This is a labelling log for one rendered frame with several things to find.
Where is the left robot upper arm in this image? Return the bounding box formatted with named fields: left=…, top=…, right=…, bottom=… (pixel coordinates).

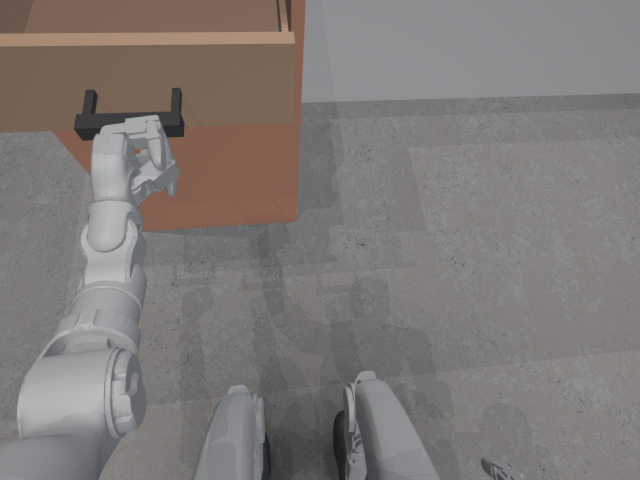
left=0, top=347, right=147, bottom=480

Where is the robot right thigh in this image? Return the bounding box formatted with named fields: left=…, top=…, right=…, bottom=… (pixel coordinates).
left=343, top=379, right=440, bottom=480

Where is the cabinet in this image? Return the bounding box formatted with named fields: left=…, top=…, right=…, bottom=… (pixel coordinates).
left=52, top=0, right=306, bottom=231

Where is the left robot forearm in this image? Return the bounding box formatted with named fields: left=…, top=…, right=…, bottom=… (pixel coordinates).
left=16, top=200, right=147, bottom=438

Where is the robot thigh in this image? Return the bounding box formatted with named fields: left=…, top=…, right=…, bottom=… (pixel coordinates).
left=343, top=379, right=440, bottom=480
left=191, top=392, right=265, bottom=480

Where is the left robot hand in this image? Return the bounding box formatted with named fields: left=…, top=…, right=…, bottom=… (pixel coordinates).
left=90, top=115, right=180, bottom=211

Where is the drawer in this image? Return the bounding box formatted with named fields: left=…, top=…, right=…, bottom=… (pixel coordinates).
left=0, top=0, right=295, bottom=133

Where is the robot left thigh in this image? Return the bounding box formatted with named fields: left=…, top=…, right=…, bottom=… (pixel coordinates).
left=191, top=392, right=265, bottom=480

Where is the handle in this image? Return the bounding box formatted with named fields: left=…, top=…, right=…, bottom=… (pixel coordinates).
left=74, top=88, right=184, bottom=141

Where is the right robot hand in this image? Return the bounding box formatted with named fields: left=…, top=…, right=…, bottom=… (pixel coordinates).
left=481, top=456, right=524, bottom=480

